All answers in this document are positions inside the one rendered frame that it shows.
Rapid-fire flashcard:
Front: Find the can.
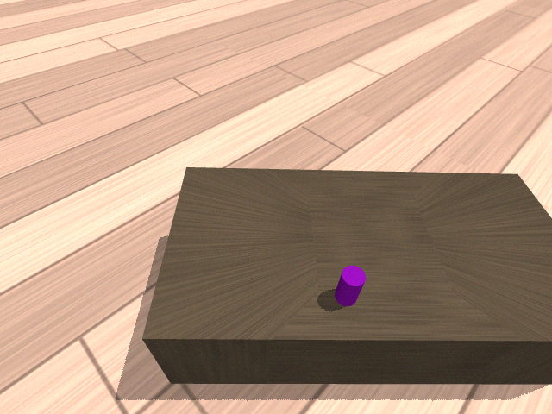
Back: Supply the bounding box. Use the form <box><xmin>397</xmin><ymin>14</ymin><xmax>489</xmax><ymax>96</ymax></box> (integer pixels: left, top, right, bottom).
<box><xmin>335</xmin><ymin>266</ymin><xmax>366</xmax><ymax>306</ymax></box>

